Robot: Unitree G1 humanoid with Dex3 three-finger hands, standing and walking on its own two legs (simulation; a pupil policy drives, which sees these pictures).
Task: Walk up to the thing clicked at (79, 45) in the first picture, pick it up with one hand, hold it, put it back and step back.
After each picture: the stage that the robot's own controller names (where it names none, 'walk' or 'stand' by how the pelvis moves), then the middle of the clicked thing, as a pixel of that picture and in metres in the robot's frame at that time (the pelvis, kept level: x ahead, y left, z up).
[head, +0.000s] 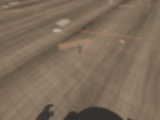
stand; (79, 48) +1.41 +0.24 -0.66
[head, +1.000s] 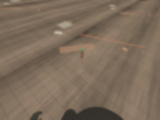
walk; (82, 53) +1.29 +0.11 -0.64
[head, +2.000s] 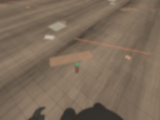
walk; (77, 68) +0.81 +0.15 -0.65
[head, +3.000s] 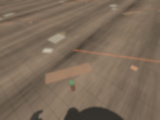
walk; (72, 86) +0.53 +0.26 -0.63
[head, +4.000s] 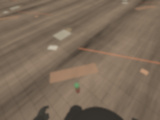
stand; (77, 88) +0.45 +0.20 -0.64
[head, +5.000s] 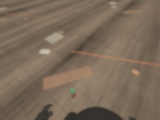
stand; (73, 93) +0.40 +0.21 -0.65
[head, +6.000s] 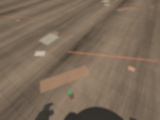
stand; (71, 94) +0.38 +0.24 -0.65
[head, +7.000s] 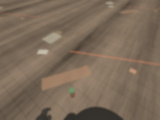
stand; (72, 93) +0.40 +0.21 -0.66
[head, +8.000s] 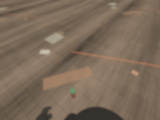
stand; (73, 93) +0.40 +0.20 -0.66
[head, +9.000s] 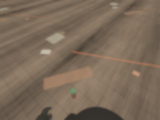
stand; (73, 93) +0.40 +0.20 -0.66
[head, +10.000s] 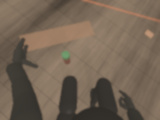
go down; (66, 58) +0.48 +0.20 -0.35
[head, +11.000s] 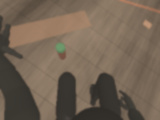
go down; (61, 52) +0.50 +0.22 -0.27
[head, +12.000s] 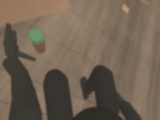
close in; (39, 43) +0.49 +0.26 -0.18
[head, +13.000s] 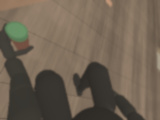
close; (21, 41) +0.48 +0.28 -0.17
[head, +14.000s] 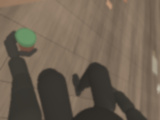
lift; (26, 44) +0.45 +0.26 -0.17
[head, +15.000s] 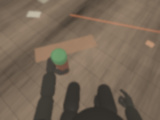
lift; (62, 64) +0.35 +0.19 +0.03
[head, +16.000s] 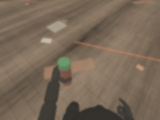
hold; (66, 73) +0.31 +0.17 +0.03
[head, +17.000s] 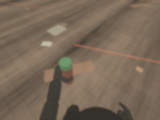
hold; (67, 73) +0.32 +0.16 +0.04
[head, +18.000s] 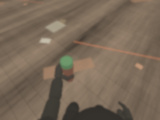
crouch; (68, 71) +0.33 +0.16 +0.03
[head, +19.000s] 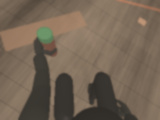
crouch; (49, 45) +0.49 +0.22 -0.05
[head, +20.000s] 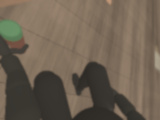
lower; (16, 41) +0.47 +0.28 -0.17
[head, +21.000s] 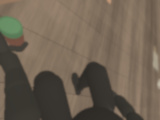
lower; (15, 38) +0.48 +0.29 -0.17
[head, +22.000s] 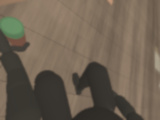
lower; (17, 39) +0.48 +0.29 -0.17
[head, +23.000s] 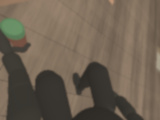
lower; (18, 40) +0.47 +0.29 -0.17
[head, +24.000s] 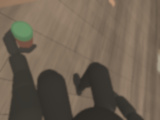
loosen; (25, 41) +0.47 +0.27 -0.17
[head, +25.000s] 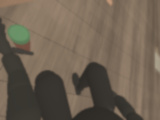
withdraw; (22, 42) +0.47 +0.27 -0.18
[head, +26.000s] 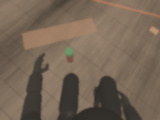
walk; (69, 56) +0.50 +0.19 -0.30
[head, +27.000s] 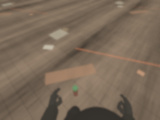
stand; (75, 91) +0.42 +0.15 -0.59
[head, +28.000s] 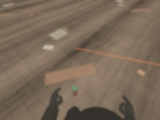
stand; (74, 91) +0.42 +0.17 -0.60
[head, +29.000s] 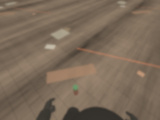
stand; (75, 90) +0.43 +0.17 -0.62
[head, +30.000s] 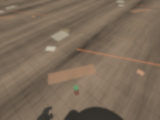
walk; (76, 90) +0.44 +0.18 -0.65
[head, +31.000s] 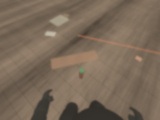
walk; (81, 73) +0.59 +0.08 -0.63
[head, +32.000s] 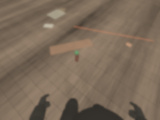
walk; (76, 56) +0.90 +0.22 -0.63
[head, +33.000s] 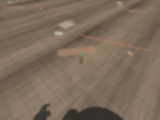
stand; (81, 58) +1.07 +0.16 -0.64
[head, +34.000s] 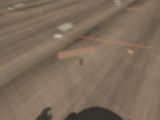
stand; (81, 60) +1.06 +0.18 -0.66
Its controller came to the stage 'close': yes
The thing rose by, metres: 0.69
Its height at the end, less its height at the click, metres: +0.00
